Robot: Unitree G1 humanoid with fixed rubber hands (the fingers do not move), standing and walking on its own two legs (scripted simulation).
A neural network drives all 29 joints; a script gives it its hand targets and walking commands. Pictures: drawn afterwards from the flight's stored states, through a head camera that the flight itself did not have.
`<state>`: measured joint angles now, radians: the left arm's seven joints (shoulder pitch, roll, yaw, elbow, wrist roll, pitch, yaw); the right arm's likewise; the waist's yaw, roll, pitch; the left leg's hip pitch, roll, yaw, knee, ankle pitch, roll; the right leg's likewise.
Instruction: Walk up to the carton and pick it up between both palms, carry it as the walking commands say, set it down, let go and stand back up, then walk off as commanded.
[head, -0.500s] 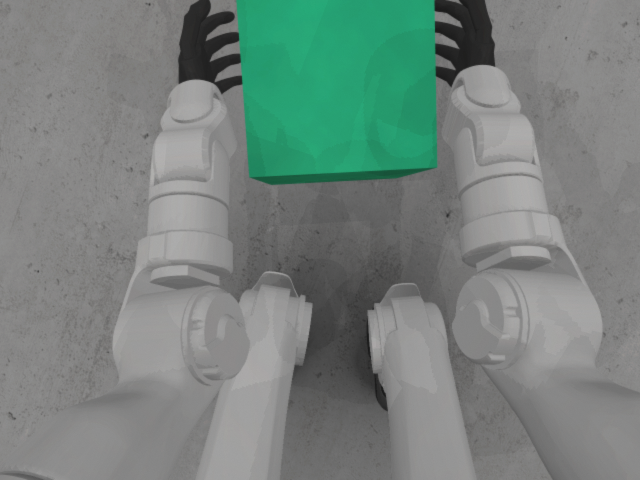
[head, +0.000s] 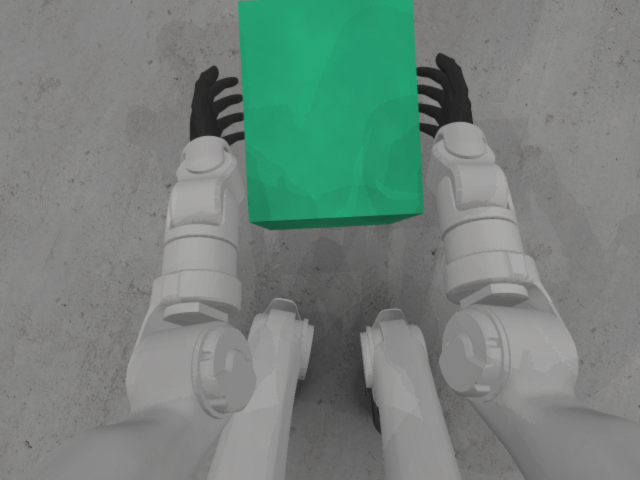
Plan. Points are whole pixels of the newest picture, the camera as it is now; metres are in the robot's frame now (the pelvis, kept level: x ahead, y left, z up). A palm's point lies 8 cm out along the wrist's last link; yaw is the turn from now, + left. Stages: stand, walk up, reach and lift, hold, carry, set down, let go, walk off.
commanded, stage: reach and lift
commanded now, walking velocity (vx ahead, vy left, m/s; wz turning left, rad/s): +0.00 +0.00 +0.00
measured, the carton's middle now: (328, 133) +0.53 +0.03 -0.15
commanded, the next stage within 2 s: none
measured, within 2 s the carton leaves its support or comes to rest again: neither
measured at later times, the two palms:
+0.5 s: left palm (186, 133) +0.46 +0.16 +0.01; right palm (481, 115) +0.49 -0.11 +0.01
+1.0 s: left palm (150, 121) +0.44 +0.16 +0.08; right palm (520, 101) +0.47 -0.11 +0.07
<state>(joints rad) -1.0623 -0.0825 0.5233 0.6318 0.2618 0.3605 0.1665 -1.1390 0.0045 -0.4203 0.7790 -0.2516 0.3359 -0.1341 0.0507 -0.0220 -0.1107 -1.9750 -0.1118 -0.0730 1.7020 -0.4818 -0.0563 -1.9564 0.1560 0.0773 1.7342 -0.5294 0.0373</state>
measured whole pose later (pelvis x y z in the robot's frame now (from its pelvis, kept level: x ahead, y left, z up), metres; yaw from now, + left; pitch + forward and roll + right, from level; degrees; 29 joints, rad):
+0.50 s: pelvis +0.01 +0.00 +0.06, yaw +0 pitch +39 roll +0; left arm -0.93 -0.13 0.52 0.62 0.28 0.35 0.15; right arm -1.01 0.04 -0.44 0.79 -0.26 0.32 -0.12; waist 0.05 -0.02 -0.15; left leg -1.73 -0.12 -0.09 1.53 -0.46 -0.05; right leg -1.71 0.15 0.09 1.55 -0.51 0.03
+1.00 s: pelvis +0.03 +0.00 +0.12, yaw +0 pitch +34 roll +0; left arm -0.75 -0.18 0.50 0.59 0.28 0.30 0.13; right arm -0.83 0.10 -0.42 0.73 -0.27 0.27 -0.13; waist 0.06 -0.02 -0.17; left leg -1.44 -0.11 -0.11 1.28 -0.42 -0.04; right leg -1.42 0.15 0.11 1.30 -0.46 0.02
